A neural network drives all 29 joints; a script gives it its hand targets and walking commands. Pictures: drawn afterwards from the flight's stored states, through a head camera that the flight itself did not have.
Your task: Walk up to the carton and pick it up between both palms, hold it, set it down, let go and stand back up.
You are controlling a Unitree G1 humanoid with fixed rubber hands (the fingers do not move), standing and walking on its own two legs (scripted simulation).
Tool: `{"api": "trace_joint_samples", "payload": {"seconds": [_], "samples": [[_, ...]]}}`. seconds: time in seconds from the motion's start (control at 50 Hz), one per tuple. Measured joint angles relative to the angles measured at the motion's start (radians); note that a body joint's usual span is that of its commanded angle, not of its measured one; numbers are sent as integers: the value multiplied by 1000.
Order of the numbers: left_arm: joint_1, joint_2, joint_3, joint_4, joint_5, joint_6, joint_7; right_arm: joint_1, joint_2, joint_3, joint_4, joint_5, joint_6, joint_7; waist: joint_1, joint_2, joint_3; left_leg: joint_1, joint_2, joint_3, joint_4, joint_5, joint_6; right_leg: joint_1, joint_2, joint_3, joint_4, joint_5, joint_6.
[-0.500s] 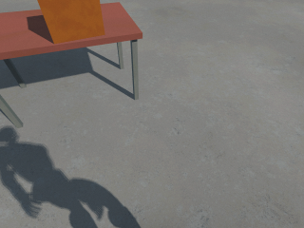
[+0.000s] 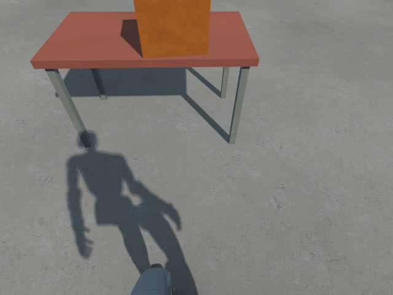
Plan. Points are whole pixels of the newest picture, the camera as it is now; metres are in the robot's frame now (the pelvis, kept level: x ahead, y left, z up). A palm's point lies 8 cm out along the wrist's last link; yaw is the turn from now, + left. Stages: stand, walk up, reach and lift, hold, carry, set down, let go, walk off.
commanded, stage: walk up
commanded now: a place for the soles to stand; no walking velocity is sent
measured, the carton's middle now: (172, 19) +1.27 +0.10 +0.02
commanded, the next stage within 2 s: none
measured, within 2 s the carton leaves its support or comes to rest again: neither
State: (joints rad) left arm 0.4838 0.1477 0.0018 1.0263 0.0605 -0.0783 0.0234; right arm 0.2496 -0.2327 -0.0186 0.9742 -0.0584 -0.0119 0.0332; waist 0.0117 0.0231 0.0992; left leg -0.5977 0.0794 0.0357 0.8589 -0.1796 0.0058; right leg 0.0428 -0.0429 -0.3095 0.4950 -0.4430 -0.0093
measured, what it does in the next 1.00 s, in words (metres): walks ahead: left foot, then right foot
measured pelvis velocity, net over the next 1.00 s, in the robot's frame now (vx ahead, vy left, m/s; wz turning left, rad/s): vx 0.37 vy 0.02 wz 0.10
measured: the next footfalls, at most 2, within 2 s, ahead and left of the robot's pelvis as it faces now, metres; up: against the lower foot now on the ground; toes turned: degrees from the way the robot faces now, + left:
left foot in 0.10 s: +0.23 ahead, +0.12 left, +0.00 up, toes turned +7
right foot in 0.48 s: +0.28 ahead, -0.15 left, +0.00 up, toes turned -3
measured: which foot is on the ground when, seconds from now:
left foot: up 0.00-0.08, down 0.10-0.46, up 0.48-0.90, down 0.92-1.00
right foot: down 0.00-0.14, up 0.16-0.46, down 0.48-0.96, up 0.98-1.00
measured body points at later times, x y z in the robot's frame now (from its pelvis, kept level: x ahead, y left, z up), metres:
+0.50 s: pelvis +0.17 -0.04 -0.03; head +0.15 -0.06 +0.42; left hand +0.22 +0.23 -0.14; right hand +0.23 -0.28 -0.19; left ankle +0.19 +0.11 -0.71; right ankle +0.24 -0.15 -0.73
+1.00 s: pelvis +0.37 +0.02 -0.03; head +0.40 +0.04 +0.42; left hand +0.24 +0.23 -0.17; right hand +0.52 -0.19 -0.15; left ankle +0.47 +0.13 -0.72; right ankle +0.26 -0.14 -0.68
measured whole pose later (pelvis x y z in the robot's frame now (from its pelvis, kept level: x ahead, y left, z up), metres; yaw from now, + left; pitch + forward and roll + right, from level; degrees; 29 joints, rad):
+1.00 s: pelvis +0.37 +0.02 -0.03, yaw +6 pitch -4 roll +0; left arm 0.56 0.20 -0.01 0.95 0.04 -0.01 -0.01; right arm 0.18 -0.17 -0.01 0.83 -0.03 -0.04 0.02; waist 0.06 -0.03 0.14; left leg -0.48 0.03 0.09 0.78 -0.23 0.04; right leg -0.18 -0.09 -0.02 1.04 -0.55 -0.01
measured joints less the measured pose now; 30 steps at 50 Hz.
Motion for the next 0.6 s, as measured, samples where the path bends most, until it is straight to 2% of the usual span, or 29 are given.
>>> {"api": "trace_joint_samples", "payload": {"seconds": [0.08, 0.1, 0.12, 0.14, 0.18, 0.2, 0.24, 0.34, 0.4, 0.44, 0.48, 0.5, 0.54, 0.6], "samples": [[54, 22, -4, 13, 7, 29, -6, -61, 23, 7, -36, -6, -12, 3, 30, -28, 28, 88, -27, 47, -147, -7, 48, 31, -33, -25, 74, -97, 32], [71, 27, -6, 14, 8, 37, -9, -68, 27, 6, -51, -9, -21, 1, 33, -36, 28, 121, -42, 56, -180, -3, 61, 20, -51, -23, 132, -139, 37], [75, 34, -9, 16, 7, 48, -13, -79, 36, 0, -64, -11, -31, -4, 29, -54, 40, 118, -62, 63, -160, 38, 66, -8, -82, -8, 231, -181, 25], [70, 38, -12, 13, 0, 62, -20, -90, 42, -5, -80, -5, -39, -11, 25, -65, 56, 102, -76, 69, -104, 17, 66, -62, -99, 44, 374, -164, 9], [47, 49, -13, -11, -17, 89, -35, -96, 56, -6, -106, 34, -37, -30, 15, -73, 76, 98, -90, 69, -41, -48, 62, -200, -66, 186, 664, -129, -2], [27, 57, -11, -26, -25, 94, -41, -94, 62, -3, -112, 45, -31, -41, 14, -76, 81, 112, -95, 70, -40, -65, 59, -266, -50, 236, 765, -106, -5], [-24, 70, -7, -63, -30, 91, -47, -85, 68, 4, -109, 47, -22, -56, 16, -73, 88, 148, -90, 78, -64, -69, 61, -380, -37, 285, 844, -94, -6], [-126, 83, 17, -170, -24, 69, -60, -33, 62, 16, -62, 34, -29, -54, 24, -56, 61, 247, -55, 112, -139, -86, 47, -545, -70, 303, 696, -73, 1], [-150, 81, 24, -214, -27, 62, -68, 5, 44, 13, -32, 25, -20, -47, 18, -35, 20, 287, -24, 125, -146, -122, 32, -551, -87, 289, 556, -23, 6], [-143, 76, 29, -235, -29, 51, -69, 27, 27, 8, -14, 16, -3, -41, 12, -16, -15, 294, 3, 123, -103, -204, 23, -506, -80, 271, 449, 9, 2], [-110, 81, 37, -262, -27, 33, -61, 49, 13, 8, -4, 8, 21, -33, 14, -13, -62, 259, 19, 101, 15, -381, 26, -451, -56, 263, 351, 38, -6], [-98, 78, 40, -269, -27, 27, -51, 52, 5, 9, -2, 7, 33, -27, 19, -8, -72, 221, 12, 65, 118, -440, 27, -460, -46, 259, 374, 71, -5], [-78, 54, 26, -248, -41, 30, -25, 52, -20, 7, -4, 8, 49, -11, 25, 19, -80, 143, -28, -24, 326, -404, 15, -452, -30, 239, 409, 43, -4], [-29, 18, -2, -196, -47, 32, -8, 44, -43, 9, -15, 14, 36, 3, 20, 40, -83, 56, -48, -34, 457, -286, -18, -387, -18, 224, 345, 34, -5]]}}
